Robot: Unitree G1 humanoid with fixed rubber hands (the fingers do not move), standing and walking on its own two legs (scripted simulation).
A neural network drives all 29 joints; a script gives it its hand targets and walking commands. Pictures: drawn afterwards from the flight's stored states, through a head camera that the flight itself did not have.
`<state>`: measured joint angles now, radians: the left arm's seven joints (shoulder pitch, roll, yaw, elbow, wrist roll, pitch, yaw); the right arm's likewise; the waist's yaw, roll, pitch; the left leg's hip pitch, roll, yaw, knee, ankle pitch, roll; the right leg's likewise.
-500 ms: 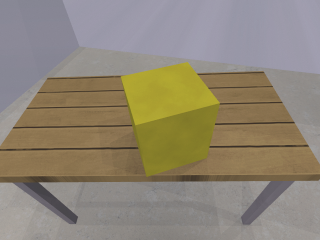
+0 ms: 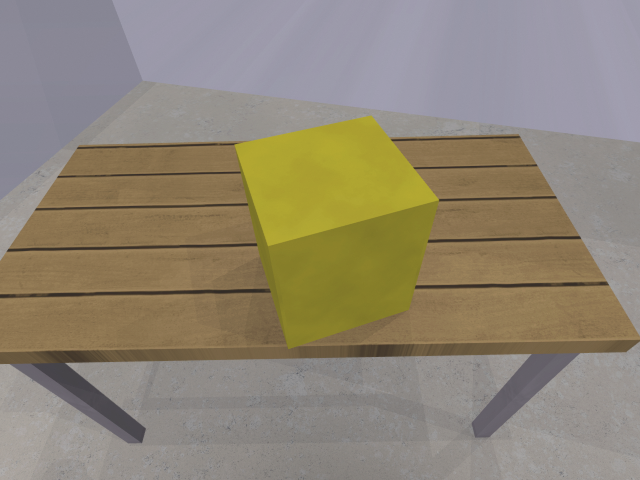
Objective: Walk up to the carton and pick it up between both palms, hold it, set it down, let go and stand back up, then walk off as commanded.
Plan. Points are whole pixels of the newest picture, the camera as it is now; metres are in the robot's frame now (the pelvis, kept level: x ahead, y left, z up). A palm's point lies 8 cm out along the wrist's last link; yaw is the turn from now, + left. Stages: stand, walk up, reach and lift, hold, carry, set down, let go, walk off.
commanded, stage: walk up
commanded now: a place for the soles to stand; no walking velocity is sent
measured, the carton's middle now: (329, 234) +0.48 +0.01 +0.03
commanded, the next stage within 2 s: none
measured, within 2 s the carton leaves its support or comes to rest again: neither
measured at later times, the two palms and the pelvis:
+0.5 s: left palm out of the picture +0.10 +0.35 -0.10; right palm out of the picture +0.09 -0.28 -0.10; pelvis +0.02 +0.03 +0.00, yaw +1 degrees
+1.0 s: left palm out of the picture +0.13 +0.36 -0.10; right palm out of the picture +0.14 -0.27 -0.11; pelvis +0.05 +0.03 -0.01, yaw +1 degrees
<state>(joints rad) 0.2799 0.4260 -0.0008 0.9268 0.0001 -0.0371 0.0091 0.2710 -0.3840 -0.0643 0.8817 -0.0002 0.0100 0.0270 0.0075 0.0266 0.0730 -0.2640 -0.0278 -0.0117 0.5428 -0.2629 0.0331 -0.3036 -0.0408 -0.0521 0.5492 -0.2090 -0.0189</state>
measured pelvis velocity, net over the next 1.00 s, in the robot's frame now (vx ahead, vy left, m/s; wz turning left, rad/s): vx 0.05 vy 0.03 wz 0.02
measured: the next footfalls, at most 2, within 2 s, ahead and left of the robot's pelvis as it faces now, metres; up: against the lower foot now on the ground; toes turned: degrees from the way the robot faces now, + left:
left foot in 0.32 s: +0.11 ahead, +0.15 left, +0.00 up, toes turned -2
right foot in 0.60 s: +0.09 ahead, -0.11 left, +0.00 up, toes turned -5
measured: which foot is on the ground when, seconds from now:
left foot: up 0.00-0.30, down 0.32-1.00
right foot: down 0.00-0.34, up 0.36-0.58, down 0.60-1.00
